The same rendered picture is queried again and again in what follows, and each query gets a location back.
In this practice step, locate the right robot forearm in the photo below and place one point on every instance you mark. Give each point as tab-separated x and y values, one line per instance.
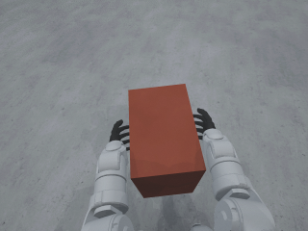
226	169

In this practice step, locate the robot right hand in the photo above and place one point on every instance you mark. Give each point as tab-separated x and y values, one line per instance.
206	122

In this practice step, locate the robot right upper arm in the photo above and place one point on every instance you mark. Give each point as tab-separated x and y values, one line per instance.
237	214

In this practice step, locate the right robot shin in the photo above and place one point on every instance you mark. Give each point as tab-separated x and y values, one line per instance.
196	224

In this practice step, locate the robot left hand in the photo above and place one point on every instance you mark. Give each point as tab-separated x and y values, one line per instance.
115	134

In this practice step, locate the carton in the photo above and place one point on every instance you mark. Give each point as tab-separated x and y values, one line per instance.
165	152

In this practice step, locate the robot left upper arm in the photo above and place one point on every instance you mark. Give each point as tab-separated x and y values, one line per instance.
115	222

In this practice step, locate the left robot forearm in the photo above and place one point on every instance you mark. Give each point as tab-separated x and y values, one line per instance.
109	195

